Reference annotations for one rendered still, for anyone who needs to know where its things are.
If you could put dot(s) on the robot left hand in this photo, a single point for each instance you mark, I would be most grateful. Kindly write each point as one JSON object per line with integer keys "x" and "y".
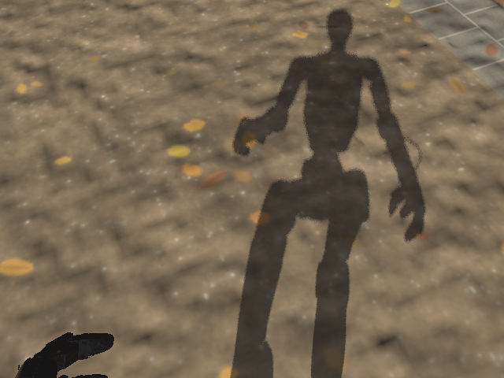
{"x": 64, "y": 351}

